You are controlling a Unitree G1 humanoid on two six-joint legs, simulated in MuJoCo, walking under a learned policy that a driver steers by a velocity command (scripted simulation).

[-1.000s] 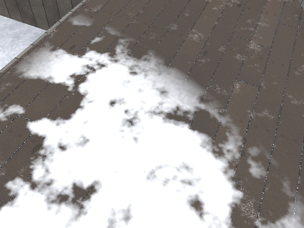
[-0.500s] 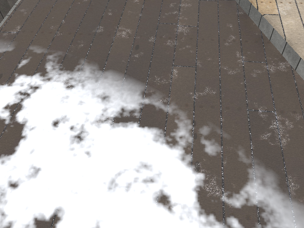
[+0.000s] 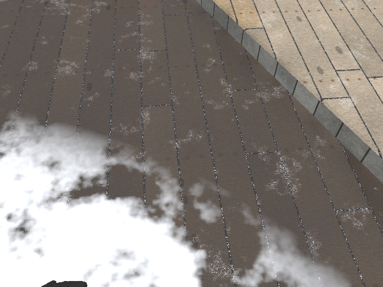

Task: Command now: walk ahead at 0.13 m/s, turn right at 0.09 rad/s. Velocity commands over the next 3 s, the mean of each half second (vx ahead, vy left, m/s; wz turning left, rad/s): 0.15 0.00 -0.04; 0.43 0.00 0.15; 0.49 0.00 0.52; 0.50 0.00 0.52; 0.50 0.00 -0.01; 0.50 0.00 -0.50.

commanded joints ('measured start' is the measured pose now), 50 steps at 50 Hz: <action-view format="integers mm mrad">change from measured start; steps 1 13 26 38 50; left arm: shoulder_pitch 124 -44 -92 238 212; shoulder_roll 146 88 52 146 149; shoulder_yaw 57 16 20 42 37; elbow -33 22 25 127 178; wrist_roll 13 22 -12 2 5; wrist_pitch -17 20 -48 -48 -63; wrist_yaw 15 28 -2 15 40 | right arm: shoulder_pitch -45 -49 -32 -121 -356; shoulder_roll -140 -70 -161 -145 -17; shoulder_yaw -27 3 -31 -19 15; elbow -59 -37 -49 -110 -199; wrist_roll -2 -26 0 36 3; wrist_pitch -19 52 -24 -62 -32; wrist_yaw -3 -30 -17 0 50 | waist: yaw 132 44 13 167 163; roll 112 -95 156 -97 -2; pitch -128 -122 44 -16 82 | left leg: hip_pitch -139 -165 19 -828 -636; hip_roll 104 35 242 69 56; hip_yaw -47 -14 -304 -103 5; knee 178 276 -185 863 309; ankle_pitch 618 88 -21 -21 475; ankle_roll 88 -37 203 72 52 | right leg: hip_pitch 401 173 -195 616 427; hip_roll -3 -166 -28 -322 -203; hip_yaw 4 148 -24 475 -111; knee -127 -249 207 -358 -455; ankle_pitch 272 20 -299 -467 185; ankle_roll -69 -208 -60 -250 -153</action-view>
